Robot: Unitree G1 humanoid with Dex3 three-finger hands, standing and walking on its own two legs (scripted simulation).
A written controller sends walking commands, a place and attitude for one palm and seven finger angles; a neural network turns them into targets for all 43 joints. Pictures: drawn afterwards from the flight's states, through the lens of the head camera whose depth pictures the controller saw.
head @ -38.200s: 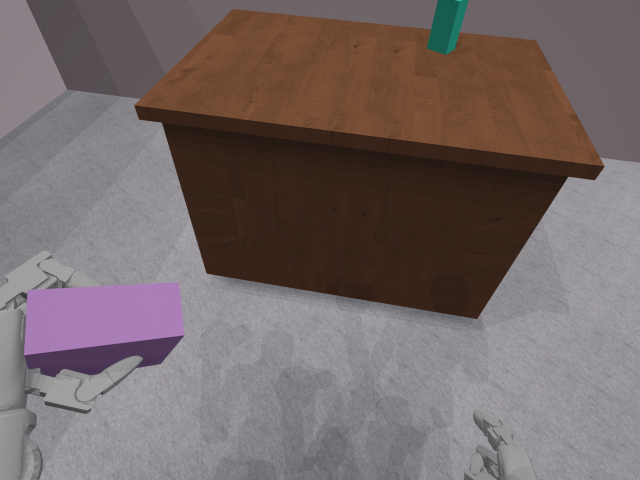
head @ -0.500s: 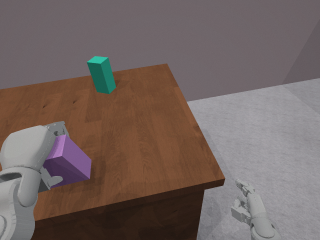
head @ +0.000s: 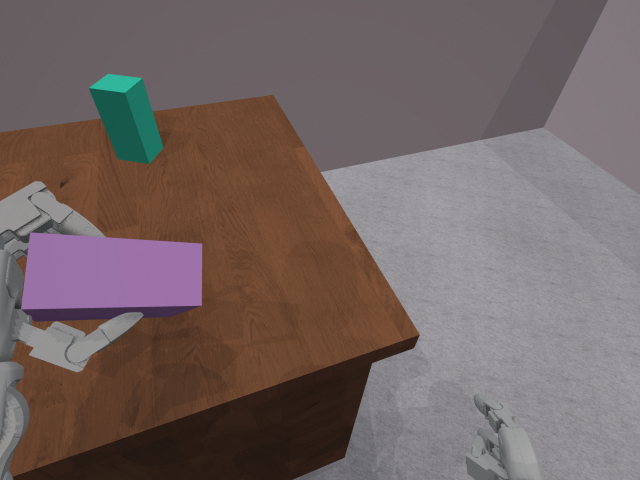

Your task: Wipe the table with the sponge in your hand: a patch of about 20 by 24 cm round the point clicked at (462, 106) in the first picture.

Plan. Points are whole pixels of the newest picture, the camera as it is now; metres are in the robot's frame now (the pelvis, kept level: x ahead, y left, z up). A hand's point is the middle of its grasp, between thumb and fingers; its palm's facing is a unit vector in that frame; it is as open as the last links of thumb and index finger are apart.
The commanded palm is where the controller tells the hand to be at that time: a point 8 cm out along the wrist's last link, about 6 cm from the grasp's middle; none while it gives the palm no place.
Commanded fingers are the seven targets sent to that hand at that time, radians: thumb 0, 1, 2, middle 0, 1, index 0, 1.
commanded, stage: step back with the hand held close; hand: left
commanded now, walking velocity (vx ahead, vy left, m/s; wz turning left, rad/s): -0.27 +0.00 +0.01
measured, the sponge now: (139, 284) +0.23 +0.19 +0.20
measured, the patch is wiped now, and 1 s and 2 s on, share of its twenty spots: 1.00 1.00 1.00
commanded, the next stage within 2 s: stop stepping back and stand still in 1.22 s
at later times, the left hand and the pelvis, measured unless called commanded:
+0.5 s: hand (7, 322) +0.17 +0.25 +0.23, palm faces +0.47 -0.79 -0.40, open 9.5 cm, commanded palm +0.12 +0.29 +0.24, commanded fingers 0.00 0.10 1.30 -1.20 -1.60 -1.20 -1.60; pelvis -0.04 +0.01 -0.01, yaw +0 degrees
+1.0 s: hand out of the picture +0.11 +0.23 +0.23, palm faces +0.47 -0.81 -0.34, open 9.5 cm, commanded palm +0.05 +0.28 +0.24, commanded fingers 0.00 0.10 1.30 -1.20 -1.60 -1.20 -1.60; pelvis -0.10 -0.01 -0.02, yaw +1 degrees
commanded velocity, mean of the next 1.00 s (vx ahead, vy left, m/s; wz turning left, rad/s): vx -0.33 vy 0.00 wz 0.01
